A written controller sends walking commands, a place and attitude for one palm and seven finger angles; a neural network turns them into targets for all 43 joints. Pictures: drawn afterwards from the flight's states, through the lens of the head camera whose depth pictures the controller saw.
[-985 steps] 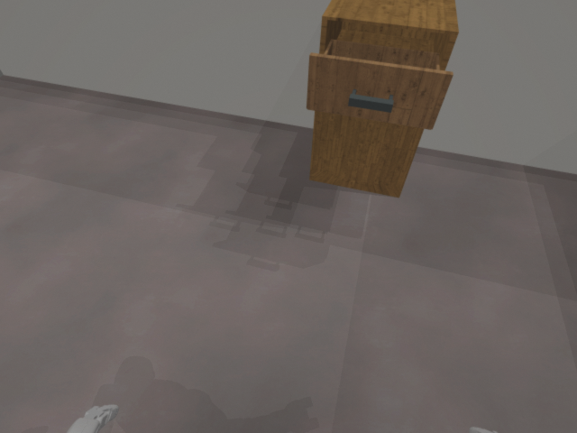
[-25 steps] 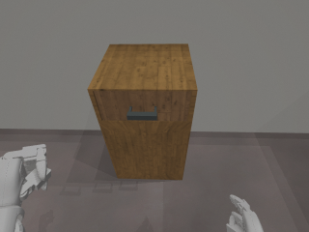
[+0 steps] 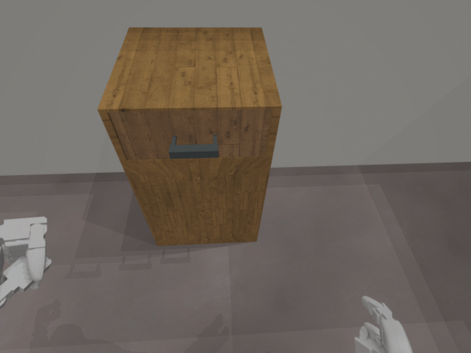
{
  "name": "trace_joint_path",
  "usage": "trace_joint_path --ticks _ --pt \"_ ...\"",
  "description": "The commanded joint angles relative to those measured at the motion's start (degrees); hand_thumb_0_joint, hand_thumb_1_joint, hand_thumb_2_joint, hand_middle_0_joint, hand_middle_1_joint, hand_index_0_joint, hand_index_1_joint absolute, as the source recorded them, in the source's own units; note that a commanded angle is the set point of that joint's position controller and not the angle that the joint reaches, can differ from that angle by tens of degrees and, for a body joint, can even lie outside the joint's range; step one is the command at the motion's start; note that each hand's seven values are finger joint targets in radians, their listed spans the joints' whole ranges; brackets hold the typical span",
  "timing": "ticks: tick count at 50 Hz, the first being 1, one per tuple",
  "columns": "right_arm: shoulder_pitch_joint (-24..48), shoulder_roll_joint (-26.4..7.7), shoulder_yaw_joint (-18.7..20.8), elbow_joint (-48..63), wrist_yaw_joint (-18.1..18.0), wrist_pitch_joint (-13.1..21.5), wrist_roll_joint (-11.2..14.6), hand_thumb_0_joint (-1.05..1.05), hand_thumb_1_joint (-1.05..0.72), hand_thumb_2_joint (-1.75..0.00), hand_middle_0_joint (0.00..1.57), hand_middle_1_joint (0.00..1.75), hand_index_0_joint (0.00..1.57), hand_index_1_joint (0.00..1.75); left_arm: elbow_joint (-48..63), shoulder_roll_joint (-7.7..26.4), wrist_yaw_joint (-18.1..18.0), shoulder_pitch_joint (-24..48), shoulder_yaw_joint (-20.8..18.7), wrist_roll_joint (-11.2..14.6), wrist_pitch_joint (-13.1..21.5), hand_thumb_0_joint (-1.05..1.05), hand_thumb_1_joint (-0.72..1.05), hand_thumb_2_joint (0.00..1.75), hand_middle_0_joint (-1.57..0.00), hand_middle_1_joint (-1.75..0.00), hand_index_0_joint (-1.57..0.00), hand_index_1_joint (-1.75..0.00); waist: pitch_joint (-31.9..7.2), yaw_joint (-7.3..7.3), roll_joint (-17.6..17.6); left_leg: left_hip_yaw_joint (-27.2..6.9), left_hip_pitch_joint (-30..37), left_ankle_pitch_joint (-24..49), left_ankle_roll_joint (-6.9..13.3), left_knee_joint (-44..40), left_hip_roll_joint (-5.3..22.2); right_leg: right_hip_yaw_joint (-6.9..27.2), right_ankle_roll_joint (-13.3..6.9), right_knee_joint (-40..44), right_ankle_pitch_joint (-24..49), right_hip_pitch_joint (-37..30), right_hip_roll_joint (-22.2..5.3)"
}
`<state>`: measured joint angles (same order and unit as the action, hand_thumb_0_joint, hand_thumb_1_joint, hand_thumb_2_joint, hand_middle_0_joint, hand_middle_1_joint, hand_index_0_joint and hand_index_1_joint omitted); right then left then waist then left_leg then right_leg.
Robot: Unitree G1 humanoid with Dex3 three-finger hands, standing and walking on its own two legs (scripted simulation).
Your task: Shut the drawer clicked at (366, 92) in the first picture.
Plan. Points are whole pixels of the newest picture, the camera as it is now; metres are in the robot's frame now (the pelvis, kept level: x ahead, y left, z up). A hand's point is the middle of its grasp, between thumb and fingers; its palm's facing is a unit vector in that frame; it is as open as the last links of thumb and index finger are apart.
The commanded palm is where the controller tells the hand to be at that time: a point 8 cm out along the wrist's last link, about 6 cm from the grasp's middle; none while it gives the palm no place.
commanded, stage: step back with the hand held close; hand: left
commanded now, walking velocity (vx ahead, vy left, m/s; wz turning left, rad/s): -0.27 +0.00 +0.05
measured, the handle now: (194, 145) +0.62 +0.15 -0.08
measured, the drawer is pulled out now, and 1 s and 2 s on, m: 0.00 0.00 0.00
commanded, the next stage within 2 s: stop stepping back and stand still in 1.02 s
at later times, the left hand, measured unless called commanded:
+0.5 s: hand out of the picture +0.13 +0.26 +0.16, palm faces +0.38 -0.79 -0.49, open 3.3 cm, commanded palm +0.06 +0.30 +0.18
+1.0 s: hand out of the picture +0.03 +0.24 +0.17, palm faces +0.38 -0.80 -0.46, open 3.2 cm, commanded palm -0.02 +0.27 +0.18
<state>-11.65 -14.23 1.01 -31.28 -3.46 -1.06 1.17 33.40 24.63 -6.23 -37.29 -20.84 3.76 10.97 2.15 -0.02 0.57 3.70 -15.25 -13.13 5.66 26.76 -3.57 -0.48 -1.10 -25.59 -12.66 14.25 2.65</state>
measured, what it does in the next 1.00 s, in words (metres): walks backwards: right foot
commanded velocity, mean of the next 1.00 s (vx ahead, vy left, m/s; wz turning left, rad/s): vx -0.36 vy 0.00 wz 0.03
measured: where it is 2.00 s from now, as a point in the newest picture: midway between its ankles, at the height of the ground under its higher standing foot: outside the picture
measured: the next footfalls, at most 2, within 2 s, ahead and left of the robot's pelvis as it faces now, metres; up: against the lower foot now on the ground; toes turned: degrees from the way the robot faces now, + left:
right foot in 0.68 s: -0.12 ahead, -0.13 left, +0.00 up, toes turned +4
left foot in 1.04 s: -0.10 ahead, +0.09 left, +0.00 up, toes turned +0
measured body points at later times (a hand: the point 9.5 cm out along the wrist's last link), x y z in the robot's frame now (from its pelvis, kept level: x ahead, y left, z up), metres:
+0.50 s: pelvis -0.06 +0.01 -0.01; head -0.03 +0.04 +0.44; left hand +0.11 +0.30 +0.19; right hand +0.11 -0.23 -0.09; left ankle +0.01 +0.05 -0.74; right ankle -0.06 -0.12 -0.73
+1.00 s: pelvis -0.14 -0.01 +0.00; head -0.15 +0.01 +0.45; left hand +0.01 +0.28 +0.19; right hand +0.02 -0.27 -0.08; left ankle -0.12 +0.08 -0.71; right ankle -0.16 -0.13 -0.74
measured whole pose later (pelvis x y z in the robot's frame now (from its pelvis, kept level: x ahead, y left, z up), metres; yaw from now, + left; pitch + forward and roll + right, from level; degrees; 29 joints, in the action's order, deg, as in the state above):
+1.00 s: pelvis -0.14 -0.01 +0.00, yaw +0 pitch +3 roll -1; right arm -12.4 -12.2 1.8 -35.6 -3.0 0.3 0.0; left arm 32.5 24.2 -7.4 -38.6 -23.9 3.1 15.7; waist -4.2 0.1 -1.8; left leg -0.2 -27.3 -19.8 -0.2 46.0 -1.5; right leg 2.5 -1.1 -25.3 -14.5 13.8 2.8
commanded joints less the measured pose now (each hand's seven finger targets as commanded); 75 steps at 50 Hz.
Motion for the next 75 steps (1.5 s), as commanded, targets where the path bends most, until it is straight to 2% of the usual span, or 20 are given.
trace_joint_path --ticks 1,11,18,26,32,37,40,43,45,50,53,54,55,58,63,64,65,67,70,75 --pt "5.67 -6.62 2.75 9.36 -0.68 3.99 -0.5 0.0 -0.9 -0.9 0.2 0.3 0.2 0.3 11.26 7.13 -1.38 -1.41 -7.61 0.29 3.66 0.0 0.9 0.9 -1.4 -1.6 -1.4 -1.6 -11.98 0.43 5.09 -10.86 -1.7 20.14 -1.39 -5.64 10.86 4.56 1.26 -4.62 14.73 -9.36 -3.28" --pt "5.78 -7.0 2.73 9.82 -1.12 4.82 -0.8 0.0 -0.9 -0.9 0.2 0.3 0.2 0.3 9.17 6.12 -1.5 3.74 -6.79 -1.66 4.23 0.0 0.9 0.9 -1.4 -1.6 -1.4 -1.6 -4.11 -0.64 -1.87 -14.29 -22.24 -17.63 1.44 -9.47 10.71 9.55 0.66 -4.49 4.63 -12.83 -3.84" --pt "4.98 -7.51 2.47 10.09 -1.32 6.63 -1.52 0.0 -0.9 -0.9 0.2 0.3 0.2 0.3 15.1 6.91 -2.32 5.42 -8.01 -3.25 6.15 0.0 0.9 0.9 -1.4 -1.6 -1.4 -1.6 -6.01 -0.45 7.17 -19.65 -27.61 -26.52 2.77 -15.93 14.96 5.6 1.57 -13.23 4.15 -17.22 0.09" --pt "4.53 -6.7 3.25 7.87 -0.77 8.16 -2.31 0.0 -0.9 -0.9 0.2 0.3 0.2 0.3 10.99 5.78 -1.43 1.56 -9.04 -2.24 7.52 0.0 0.9 0.9 -1.4 -1.6 -1.4 -1.6 -6.07 -0.58 2.73 -20.06 -19.84 -10.24 3.32 -12.45 17.23 5.51 1.54 -12.37 -1.1 -11.73 1.33" --pt "4.49 -6.94 3.37 5.79 -0.01 9.73 -2.3 0.0 -0.9 -0.9 0.2 0.3 0.2 0.3 16.75 6.98 -0.95 1.29 -8.1 -0.62 9.07 0.0 0.9 0.9 -1.4 -1.6 -1.4 -1.6 -15.62 0.06 7.85 -17.72 0.81 13.57 1.78 -8.97 17.43 4.01 1.9 -6.94 -5.78 -3.78 1.52" --pt "5.65 -6.35 2.82 6.44 0.77 9.31 -2.32 0.0 -0.9 -0.9 0.2 0.3 0.2 0.3 19.91 10.24 -1.13 -3.57 -11.27 0.94 8.95 0.0 0.9 0.9 -1.4 -1.6 -1.4 -1.6 -20.41 0.97 8.76 -14.85 6.13 18.8 0.21 -6.9 16.64 2.84 1.92 -2.27 -6.65 -3.21 0.78" --pt "7.22 -5.76 2.84 8.04 0.85 7.89 -1.5 0.0 -0.9 -0.9 0.2 0.3 0.2 0.3 17.51 11.54 -0.96 -6.93 -13.89 1.68 8.96 0.0 0.9 0.9 -1.4 -1.6 -1.4 -1.6 -18.49 0.45 4.19 -9.55 -0.83 -0.04 -2.47 -4.47 11.71 3.79 1.89 2.22 1.45 -4.27 -2.06" --pt "6.49 -4.63 3.81 6.55 0.71 5.98 -0.44 0.0 -0.9 -0.9 0.2 0.3 0.2 0.3 11.42 10.58 -1.23 -5.5 -12.59 2.17 8.58 0.0 0.9 0.9 -1.4 -1.6 -1.4 -1.6 -10.21 -0.99 -9.97 -4.74 1.71 -7.03 -6.77 19.8 2.4 20.37 -4.85 17.43 -13.51 17.04 -17.74" --pt "6.9 -4.39 4.43 4.52 0.77 4.86 -1.46 0.0 -0.9 -0.9 0.2 0.3 0.2 0.3 7.16 8.75 -2.0 -1.31 -11.19 0.84 7.16 0.0 0.9 0.9 -1.4 -1.6 -1.4 -1.6 -5.84 -1.16 -8.56 -7.61 -7.38 -11.79 -6.5 33.03 2.15 21.34 -8.04 15.88 0.51 15.85 -21.72" --pt "8.97 -3.84 1.35 4.87 -1.6 4.54 -0.95 0.0 -0.9 -0.9 0.2 0.3 0.2 0.3 7.09 5.67 -1.84 9.04 -2.64 -1.11 5.76 0.0 0.9 0.9 -1.4 -1.6 -1.4 -1.6 0.96 -2.5 -1.48 -4.13 -5.86 -0.22 -5.51 -0.38 2.91 5.93 -1.31 1.04 28.48 4.32 -8.32" --pt "4.06 -5.39 2.89 4.49 -1.36 6.38 -0.96 0.0 -0.9 -0.9 0.2 0.3 0.2 0.3 12.09 8.76 -1.81 10.29 -4.5 -1.59 7.43 0.0 0.9 0.9 -1.4 -1.6 -1.4 -1.6 -10.61 -0.49 6.13 -13.68 9.31 43.06 0.25 -4.39 16.28 4.44 4.4 -12.37 3.29 6.65 -0.55" --pt "2.01 -5.84 3.55 4.28 -0.19 7.46 -0.68 0.0 -0.9 -0.9 0.2 0.3 0.2 0.3 13.31 8.73 -1.54 8.24 -4.88 -1.07 8.53 0.0 0.9 0.9 -1.4 -1.6 -1.4 -1.6 -14.26 -0.4 3.74 -13.29 14.22 42.4 1.96 -4.66 18.32 5.42 5.28 -15.77 -6.51 8.92 -0.08" --pt "3.61 -5.1 3.54 4.97 -0.07 9.02 -1.74 0.0 -0.9 -0.9 0.2 0.3 0.2 0.3 12.38 10.75 -1.67 3.68 -8.23 -0.35 7.91 0.0 0.9 0.9 -1.4 -1.6 -1.4 -1.6 -16.08 1.04 8.29 -17.6 13.06 46.48 3.98 -3.77 19.82 4.65 3.95 -18.91 -11.95 11.51 0.4" --pt "3.89 -5.54 2.93 6.11 0.71 10.98 -1.95 0.0 -0.9 -0.9 0.2 0.3 0.2 0.3 21.6 9.88 -1.61 1.94 -9.24 -0.35 6.68 0.0 0.9 0.9 -1.4 -1.6 -1.4 -1.6 -16.68 0.84 11.35 -16.9 2.12 23.71 4.71 -7.94 20.95 4.68 2.73 -24.22 -14.67 2.63 -0.71" --pt "4.85 -4.03 1.79 7.5 0.94 10.04 -0.74 0.0 -0.9 -0.9 0.2 0.3 0.2 0.3 15.45 8.51 -2.42 -7.55 -11.08 -0.44 4.23 0.0 0.9 0.9 -1.4 -1.6 -1.4 -1.6 -9.33 -0.14 7.93 -7.48 -14.51 -22.33 -2.85 -9.07 10.24 -1.95 1.89 -0.95 -10.02 -12.93 -0.05" --pt "4.96 -3.91 1.87 7.27 0.67 9.38 -1.01 0.0 -0.9 -0.9 0.2 0.3 0.2 0.3 12.87 8.43 -2.38 -6.7 -10.93 -0.7 4.07 0.0 0.9 0.9 -1.4 -1.6 -1.4 -1.6 -6.44 -0.57 3.15 -4.32 -14.31 -21.92 -4.83 -3.39 6.47 1.85 0.19 6.37 -15.74 -8.68 -2.55" --pt "4.82 -3.93 2.32 6.9 0.56 8.5 -1.59 0.0 -0.9 -0.9 0.2 0.3 0.2 0.3 9.95 9.1 -2.37 -5.76 -11.8 -0.63 3.85 0.0 0.9 0.9 -1.4 -1.6 -1.4 -1.6 -4.23 -1.06 -4.41 -3.29 -11.57 -16.85 -6.23 7.53 3.57 13.51 -3.42 14.8 -26.32 0.47 -9.65" --pt "4.27 -4.2 2.31 4.63 0.06 7.68 -1.32 0.0 -0.9 -0.9 0.2 0.3 0.2 0.3 7.37 8.15 -2.95 2.44 -8.95 -0.38 3.1 0.0 0.9 0.9 -1.4 -1.6 -1.4 -1.6 -1.1 -0.74 -12.37 -4.69 -9.86 -10.1 -6.53 25.77 3.93 25.89 -8.47 21.0 -35.59 11.81 -20.73" --pt "3.89 -4.34 1.88 3.77 -0.76 7.88 -1.16 0.0 -0.9 -0.9 0.2 0.3 0.2 0.3 3.36 5.43 -3.12 5.2 -5.84 -1.01 2.63 0.0 0.9 0.9 -1.4 -1.6 -1.4 -1.6 -0.86 -1.75 -9.79 -4.49 -12.31 -7.91 -5.3 23.95 5.31 17.31 -6.49 15.42 -26.09 6.74 -16.95" --pt "3.98 -4.65 1.46 3.4 -2.6 11.15 -1.29 0.0 -0.9 -0.9 0.2 0.3 0.2 0.3 9.83 4.83 -3.66 11.39 -1.79 -2.64 4.0 0.0 0.9 0.9 -1.4 -1.6 -1.4 -1.6 -0.76 -1.36 -2.94 -1.85 4.25 -8.25 -2.55 -2.95 4.81 7.98 -3.27 6.76 -19.47 7.38 -10.75"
